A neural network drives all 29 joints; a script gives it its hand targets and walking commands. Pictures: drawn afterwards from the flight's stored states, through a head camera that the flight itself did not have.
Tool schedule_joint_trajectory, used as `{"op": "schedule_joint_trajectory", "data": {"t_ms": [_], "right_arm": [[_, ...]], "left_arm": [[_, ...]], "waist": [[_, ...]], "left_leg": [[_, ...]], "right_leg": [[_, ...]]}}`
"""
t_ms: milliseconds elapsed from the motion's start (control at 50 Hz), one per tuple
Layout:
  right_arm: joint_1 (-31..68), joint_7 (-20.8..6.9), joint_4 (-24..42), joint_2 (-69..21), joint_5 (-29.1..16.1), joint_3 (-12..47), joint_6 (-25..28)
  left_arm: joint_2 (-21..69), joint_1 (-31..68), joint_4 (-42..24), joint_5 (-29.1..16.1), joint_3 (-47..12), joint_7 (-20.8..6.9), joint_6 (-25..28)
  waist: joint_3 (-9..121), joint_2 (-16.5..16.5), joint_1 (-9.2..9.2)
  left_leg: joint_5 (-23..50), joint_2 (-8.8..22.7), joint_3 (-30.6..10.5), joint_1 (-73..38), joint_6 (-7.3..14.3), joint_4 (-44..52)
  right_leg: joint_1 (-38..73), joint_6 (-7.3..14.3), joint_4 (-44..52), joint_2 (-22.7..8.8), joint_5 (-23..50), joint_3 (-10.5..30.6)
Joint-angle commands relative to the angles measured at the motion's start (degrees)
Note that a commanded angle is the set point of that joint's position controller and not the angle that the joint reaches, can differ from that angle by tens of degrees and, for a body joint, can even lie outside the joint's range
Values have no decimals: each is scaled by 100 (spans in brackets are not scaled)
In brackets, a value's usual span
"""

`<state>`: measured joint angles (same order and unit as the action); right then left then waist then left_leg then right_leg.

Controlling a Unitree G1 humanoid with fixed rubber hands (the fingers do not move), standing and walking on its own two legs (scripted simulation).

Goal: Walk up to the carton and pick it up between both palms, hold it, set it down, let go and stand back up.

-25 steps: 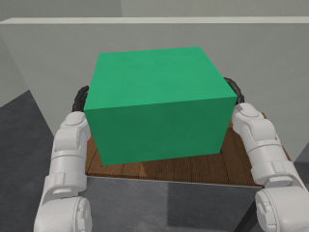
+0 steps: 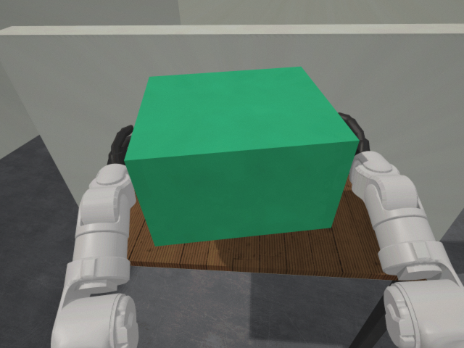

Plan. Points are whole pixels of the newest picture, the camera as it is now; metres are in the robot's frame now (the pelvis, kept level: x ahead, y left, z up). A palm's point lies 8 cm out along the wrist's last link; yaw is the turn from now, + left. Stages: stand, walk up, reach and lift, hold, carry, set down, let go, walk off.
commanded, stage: hold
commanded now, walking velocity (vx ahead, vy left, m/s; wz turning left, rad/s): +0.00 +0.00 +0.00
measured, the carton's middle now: (235, 147) +0.42 +0.02 +0.18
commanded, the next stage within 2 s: none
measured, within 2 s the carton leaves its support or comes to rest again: neither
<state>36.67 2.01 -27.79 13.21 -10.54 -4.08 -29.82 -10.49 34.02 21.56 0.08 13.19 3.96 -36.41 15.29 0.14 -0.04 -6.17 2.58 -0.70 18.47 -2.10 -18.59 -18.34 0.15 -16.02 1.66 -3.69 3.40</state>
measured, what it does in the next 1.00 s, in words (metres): stands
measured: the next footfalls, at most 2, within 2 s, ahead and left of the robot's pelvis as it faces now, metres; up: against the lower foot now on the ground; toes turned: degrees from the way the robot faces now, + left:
none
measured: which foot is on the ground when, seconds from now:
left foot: down 0.00-1.00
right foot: down 0.00-1.00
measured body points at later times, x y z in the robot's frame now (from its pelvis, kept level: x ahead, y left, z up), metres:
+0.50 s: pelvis +0.00 +0.00 +0.00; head -0.05 +0.00 +0.45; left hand +0.37 +0.22 +0.18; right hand +0.39 -0.18 +0.19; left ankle +0.03 +0.14 -0.75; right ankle +0.04 -0.12 -0.75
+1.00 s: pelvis +0.00 +0.00 +0.00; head -0.05 +0.00 +0.45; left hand +0.38 +0.22 +0.19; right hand +0.39 -0.18 +0.20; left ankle +0.03 +0.14 -0.75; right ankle +0.04 -0.12 -0.75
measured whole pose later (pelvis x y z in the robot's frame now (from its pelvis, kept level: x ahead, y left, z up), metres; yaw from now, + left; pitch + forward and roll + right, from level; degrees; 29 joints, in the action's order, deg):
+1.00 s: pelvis +0.00 +0.00 +0.00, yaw +0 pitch +6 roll +0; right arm 36.7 2.4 -25.2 13.2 -10.5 -4.2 -31.0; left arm -10.5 33.8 18.9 1.1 13.6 3.0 -37.7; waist 15.3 0.1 0.1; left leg -6.4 2.6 -0.7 18.4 -2.1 -18.5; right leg -18.3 0.1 -16.0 1.7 -4.0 3.4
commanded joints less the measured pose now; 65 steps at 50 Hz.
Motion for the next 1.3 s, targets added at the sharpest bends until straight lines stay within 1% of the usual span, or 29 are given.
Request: {"op": "schedule_joint_trajectory", "data": {"t_ms": [0, 60, 120, 140, 180, 200, 240, 260, 320, 380, 420, 480, 500, 540, 560, 700, 780, 820, 840, 860, 880, 900, 940, 1020, 1060, 1100, 1180, 1240, 1280], "right_arm": [[5474, -604, 2432, -3472, -955, 1516, 433], [5618, -568, 2596, -3579, -962, 1567, 419], [5323, -536, 2397, -3399, -831, 1368, 443], [5593, -558, 2577, -3523, -933, 1593, 476], [5280, -570, 2101, -3231, -925, 1408, 335], [5354, -595, 2410, -3590, -929, 1615, 391], [5374, -568, 2587, -3491, -974, 1537, 457], [5119, -535, 1966, -3304, -874, 1492, 306], [5258, -520, 2534, -3352, -965, 1531, 407], [5445, -549, 2302, -3450, -837, 1451, 379], [5593, -552, 2761, -3643, -936, 1623, 466], [5485, -647, 2019, -3405, -800, 1270, 366], [5464, -649, 2190, -3412, -839, 1377, 419], [4996, -603, 1908, -3279, -749, 1205, 321], [5391, -589, 2112, -3228, -795, 1394, 391], [5483, -630, 2531, -3320, -867, 1446, 473], [5334, -551, 2563, -3323, -1001, 1518, 419], [5287, -545, 2837, -3297, -1078, 1679, 436], [5125, -536, 2650, -3199, -1064, 1627, 388], [4859, -535, 2145, -2992, -824, 1283, 284], [5103, -526, 2616, -3213, -1023, 1579, 390], [4883, -511, 2328, -3104, -974, 1393, 305], [5084, -498, 2868, -3154, -1183, 1632, 392], [5025, -494, 2798, -3249, -1016, 1592, 290], [4974, -555, 2126, -3166, -851, 1312, 244], [5130, -583, 2277, -3153, -802, 1230, 323], [5370, -662, 2219, -3387, -848, 1364, 389], [4996, -620, 1865, -3091, -726, 1261, 275], [5194, -629, 2042, -3207, -728, 1361, 352]], "left_arm": [[3636, 5290, -2161, -1100, -2604, -1309, 395], [3555, 5098, -1863, -977, -2403, -1305, 413], [3590, 5411, -2243, -1244, -2801, -1301, 477], [3565, 5345, -1968, -1162, -2629, -1285, 481], [3514, 5338, -1954, -1015, -2574, -1287, 421], [3542, 5204, -1960, -1065, -2558, -1325, 406], [3626, 5309, -2377, -1157, -2644, -1282, 461], [3437, 5126, -1901, -880, -2366, -1307, 356], [3601, 5285, -2321, -1122, -2630, -1334, 436], [3550, 5152, -1610, -1001, -2480, -1351, 402], [3681, 5275, -2218, -1210, -2744, -1323, 481], [3624, 5582, -1908, -1053, -2543, -1298, 456], [3565, 5313, -1904, -1099, -2580, -1333, 422], [3658, 5052, -1872, -984, -2512, -1379, 338], [3597, 4980, -1739, -915, -2366, -1418, 333], [3597, 5164, -2073, -1053, -2522, -1340, 448], [3509, 5379, -2504, -1126, -2651, -1312, 479], [3532, 4873, -2319, -1056, -2576, -1342, 417], [3427, 4904, -2540, -1089, -2574, -1321, 400], [3540, 4861, -2143, -905, -2514, -1386, 305], [3562, 4752, -2329, -1020, -2605, -1387, 317], [3554, 4808, -2425, -970, -2498, -1391, 320], [3648, 4712, -2580, -1045, -2740, -1424, 279], [3546, 4699, -2561, -1060, -2574, -1396, 309], [3426, 4912, -2045, -872, -2341, -1432, 254], [3583, 5101, -2302, -986, -2619, -1419, 276], [3470, 5054, -1863, -862, -2338, -1439, 318], [3366, 4819, -1774, -750, -2186, -1469, 244], [3430, 4951, -1834, -705, -2243, -1546, 250]], "waist": [[2337, -66, 794], [2197, -48, 737], [2336, -253, 978], [2449, -3, 754], [2138, -295, 926], [2208, 4, 720], [2561, -115, 792], [1945, -256, 811], [2511, -127, 865], [2086, -5, 805], [2471, 8, 807], [2038, -190, 931], [1982, -185, 771], [1896, -367, 1022], [1883, -121, 820], [2280, -63, 738], [2560, -231, 946], [2638, -12, 813], [2320, -261, 796], [1959, -235, 1048], [2368, -163, 844], [2266, -309, 1008], [2623, -282, 937], [2392, -64, 901], [1834, -132, 774], [2074, -333, 961], [1935, 5, 672], [1675, 60, 893], [1832, -55, 775]], "left_leg": [[34, -687, -118, -792, 151, 348], [50, -739, -34, -629, 132, 349], [154, -711, -89, -798, 74, 311], [0, -751, -39, -667, 125, 292], [-146, -711, -84, -713, 77, 344], [-27, -710, -93, -654, 158, 404], [329, -730, -61, -836, 94, 280], [-24, -732, -26, -631, 125, 386], [88, -739, -69, -753, 94, 302], [-279, -714, -86, -527, 181, 422], [215, -694, -115, -767, 150, 328], [-397, -675, -107, -666, 132, 449], [-261, -693, -85, -592, 154, 464], [22, -662, -112, -843, 28, 414], [2, -644, -82, -811, 121, 438], [134, -693, -38, -761, 129, 353], [408, -698, -50, -831, 13, 243], [437, -715, -62, -902, 95, 274], [578, -708, -76, -899, 40, 254], [330, -656, -45, -954, -39, 353], [568, -692, -24, -876, 21, 284], [650, -674, -80, -983, -52, 303], [876, -692, -83, -1115, -50, 207], [547, -699, -87, -939, 48, 258], [-71, -669, -91, -814, 82, 445], [127, -646, -80, -881, 24, 397], [-138, -640, -45, -740, 139, 481], [-189, -646, 4, -749, 146, 486], [-107, -629, -7, -706, 162, 508]], "right_leg": [[2501, 15, 64, 7, 616, -120], [2645, -13, 78, -47, 744, -80], [2393, 16, 104, -23, 648, -136], [2376, -39, 60, -15, 547, -175], [2267, -7, 88, -4, 480, -146], [2497, -48, 82, -22, 578, -100], [2636, -20, 61, 10, 923, -155], [2474, -56, 161, -36, 565, -147], [2583, -41, 52, -2, 803, -154], [2418, -64, 156, -81, 374, -80], [2511, -70, 82, -22, 751, -89], [2227, 24, 138, -15, 19, -169], [2228, 9, 149, -40, 156, -148], [2321, 56, 109, 11, 600, -166], [2369, 3, 219, -18, 428, -98], [2463, 12, 130, 10, 641, -123], [2694, 4, -22, 19, 1269, -96], [2802, -52, 0, 29, 1375, -106], [2718, -62, 46, -16, 1336, -87], [2610, 23, 131, 65, 963, -103], [2780, -54, 72, 6, 1235, -107], [2729, -4, 84, 44, 1375, -68], [2880, -17, 2, 73, 1648, -113], [2777, -51, 50, 29, 1413, -73], [2333, -43, 169, -12, 414, -88], [2468, 39, 95, -5, 628, -100], [2360, 25, 161, -37, 364, -68], [2461, 15, 177, -7, 386, -105], [2536, 37, 172, -21, 332, -112]]}}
